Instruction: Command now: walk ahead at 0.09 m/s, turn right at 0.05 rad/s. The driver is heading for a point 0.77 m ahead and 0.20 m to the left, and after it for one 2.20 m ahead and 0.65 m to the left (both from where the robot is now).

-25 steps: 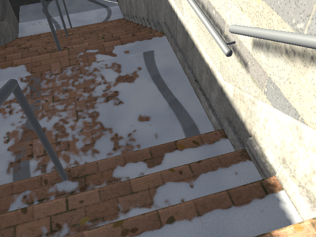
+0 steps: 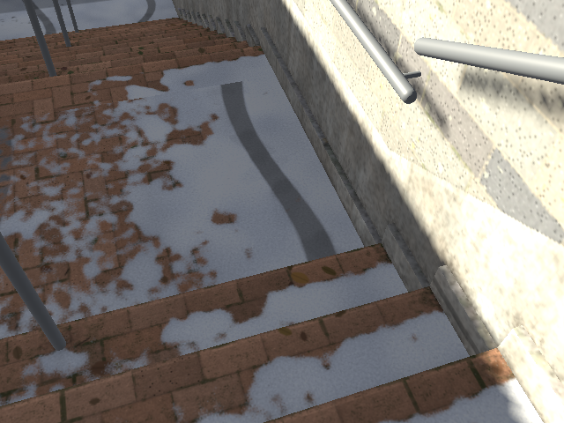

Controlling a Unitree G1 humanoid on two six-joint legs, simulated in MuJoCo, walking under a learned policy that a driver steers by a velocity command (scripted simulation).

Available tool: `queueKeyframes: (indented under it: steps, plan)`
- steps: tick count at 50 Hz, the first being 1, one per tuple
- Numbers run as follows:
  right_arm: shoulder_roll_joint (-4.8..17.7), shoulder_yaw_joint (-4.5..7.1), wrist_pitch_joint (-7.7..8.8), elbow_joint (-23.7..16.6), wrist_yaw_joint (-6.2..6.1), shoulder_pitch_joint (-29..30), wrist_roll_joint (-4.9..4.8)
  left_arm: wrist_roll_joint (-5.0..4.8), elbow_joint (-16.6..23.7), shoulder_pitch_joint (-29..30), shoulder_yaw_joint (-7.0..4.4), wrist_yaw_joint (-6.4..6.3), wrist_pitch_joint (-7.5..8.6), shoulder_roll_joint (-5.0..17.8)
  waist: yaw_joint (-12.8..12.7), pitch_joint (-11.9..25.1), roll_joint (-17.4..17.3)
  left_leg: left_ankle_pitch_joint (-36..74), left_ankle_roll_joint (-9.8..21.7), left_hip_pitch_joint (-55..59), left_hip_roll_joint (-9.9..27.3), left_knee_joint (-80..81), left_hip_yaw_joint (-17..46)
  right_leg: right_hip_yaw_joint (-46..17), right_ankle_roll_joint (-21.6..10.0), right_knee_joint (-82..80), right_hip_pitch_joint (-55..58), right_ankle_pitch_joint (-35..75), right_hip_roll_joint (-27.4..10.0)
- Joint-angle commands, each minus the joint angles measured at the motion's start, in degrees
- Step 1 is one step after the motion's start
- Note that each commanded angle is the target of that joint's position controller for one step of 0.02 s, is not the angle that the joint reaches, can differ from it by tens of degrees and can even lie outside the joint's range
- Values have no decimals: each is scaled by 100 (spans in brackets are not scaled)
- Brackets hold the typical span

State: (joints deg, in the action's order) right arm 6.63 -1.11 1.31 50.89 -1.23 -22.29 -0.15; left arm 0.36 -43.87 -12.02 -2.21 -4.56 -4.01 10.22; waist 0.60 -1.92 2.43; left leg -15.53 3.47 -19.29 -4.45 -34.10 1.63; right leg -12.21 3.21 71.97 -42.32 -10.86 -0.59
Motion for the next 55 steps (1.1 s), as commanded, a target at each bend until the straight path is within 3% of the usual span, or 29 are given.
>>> queueKeyframes:
  steps: [1, 2, 3, 4, 6, 7, 8, 9, 10, 13, 14, 16, 17, 19, 21, 33, 52, 53, 55]
  plan:
    - [804, 190, -105, -445, -213, 192, -188, 20, 279, -186, 120, 156, 10, -243, -106, 853, -1164, 3513, 499, 135, 973, 1039, 660, 771, 181, -2677, 1836, 605, -45]
    - [927, 199, -121, -382, -139, 245, -100, 9, 270, -263, 83, 217, 28, -160, -219, 1013, -1258, 3657, 565, -132, 1077, 1132, 786, 875, 230, -2466, 2637, 336, 25]
    - [891, 202, -126, -410, -78, 296, -109, -47, 260, -379, 55, 270, 7, -84, -267, 904, -1266, 3156, 652, -117, 1157, 1214, 810, 849, 176, -2797, 2795, 130, 14]
    - [725, 162, -145, -364, -36, 374, -106, -15, 210, -329, 45, 267, -12, -23, -289, 593, -1182, 2484, 621, -248, 1209, 1327, 849, 874, 83, -3350, 3004, 125, -29]
    - [617, 129, -150, -185, 20, 66, -102, 146, 55, -495, 32, 245, 25, 148, -286, 159, -852, 1430, 408, -301, 1061, 1384, 1006, 635, -151, -4307, 3432, 695, -193]
    - [584, 110, -136, -172, 29, -131, -69, 138, -51, -740, -28, 245, 25, 439, -114, 158, -485, 823, 331, -294, 844, 1269, 1027, 358, -312, -4364, 3711, 1508, -493]
    - [648, 158, -151, -128, 34, -496, -91, 18, -157, -696, -120, 248, 12, 805, 188, 19, 23, 474, 241, -452, 621, 1479, 953, 495, -498, -4250, 3721, 1186, -483]
    - [626, 148, -227, -108, -10, -304, -113, -71, -233, -497, -138, 265, 23, 699, 105, -214, 333, 60, 171, -35, 482, 1571, 618, 445, -502, -4617, 2979, 75, -337]
    - [733, 183, -301, -155, -66, -1, -130, -22, -260, -485, -97, 263, 91, 518, 17, -405, 211, -7, 110, 212, 384, 1446, 421, 407, -435, -4937, 2616, -223, -241]
    - [824, 297, -449, -73, -161, -182, 33, 1, -462, -441, -75, 295, 287, 411, 127, -287, 212, 173, -79, 644, 374, 1429, 287, 429, -395, -5155, 2649, 138, -221]
    - [823, 316, -462, -51, -168, -164, 21, -88, -493, -415, -85, 282, 370, 405, 94, -252, 210, 363, -91, 759, 390, 1426, 315, 457, -389, -5140, 2721, 498, -223]
    - [755, 320, -474, -47, -168, -117, 9, -97, -657, -519, -94, 284, 436, 406, 63, 13, 119, 650, -124, 961, 430, 1422, 300, 468, -420, -5112, 2986, 960, -232]
    - [627, 300, -483, -122, -152, -106, 47, -150, -792, -566, -65, 274, 408, 335, 160, 106, 62, 775, -183, 1162, 468, 1482, 291, 438, -475, -5080, 2993, 1113, -232]
    - [716, 335, -471, -81, -128, -95, 27, -96, -847, -528, -80, 272, 378, 432, 112, 164, -62, 883, -243, 1177, 478, 1501, 266, 444, -499, -5100, 3193, 1319, -245]
    - [749, 345, -451, -59, -129, -154, 61, -108, -908, -474, -96, 290, 344, 498, 81, 259, -51, 899, -278, 1174, 518, 1514, 238, 444, -538, -5111, 3380, 1438, -256]
    - [702, 378, -332, 420, -142, -570, -4, -136, -1293, -435, -107, 197, 149, 443, -62, -49, -219, 1002, -427, 914, 597, 1643, 110, 561, -553, -5206, 3717, 1616, -135]
    - [609, 394, -283, 751, -168, -860, 7, -126, -1593, -422, -137, 159, 108, 399, -41, -208, -305, 993, -327, 974, 638, 1899, 115, 668, -434, -5455, 3554, 947, -90]
    - [552, 380, -280, 794, -170, -907, 13, -123, -1624, -487, -125, 148, 99, 347, -53, -126, -323, 538, -319, 982, 607, 1974, 99, 705, -423, -5506, 3597, 478, -53]
    - [659, 420, -281, 779, -207, -863, -17, -129, -1595, -431, -141, 103, 92, 390, -45, -356, -397, -803, -257, 756, 557, 2154, 169, 858, -400, -5426, 3343, -579, 118]
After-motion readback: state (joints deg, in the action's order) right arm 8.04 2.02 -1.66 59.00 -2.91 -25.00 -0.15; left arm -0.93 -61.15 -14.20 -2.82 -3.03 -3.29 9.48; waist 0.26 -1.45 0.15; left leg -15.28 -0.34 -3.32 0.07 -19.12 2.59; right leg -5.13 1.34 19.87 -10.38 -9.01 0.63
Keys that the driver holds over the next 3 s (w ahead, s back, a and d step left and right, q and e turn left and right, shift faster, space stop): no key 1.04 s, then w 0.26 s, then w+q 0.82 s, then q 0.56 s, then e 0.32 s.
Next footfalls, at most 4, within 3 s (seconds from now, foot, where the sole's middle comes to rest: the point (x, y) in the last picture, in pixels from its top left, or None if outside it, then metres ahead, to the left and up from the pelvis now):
0.12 right None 0.14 -0.17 -0.76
1.78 left None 0.39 0.08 -0.93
2.26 right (286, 366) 0.75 -0.04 -1.09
2.88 left None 0.58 0.25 -1.09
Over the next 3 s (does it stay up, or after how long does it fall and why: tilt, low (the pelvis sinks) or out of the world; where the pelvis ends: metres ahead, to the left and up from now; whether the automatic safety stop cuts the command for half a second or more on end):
stays up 0.59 0.10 -0.35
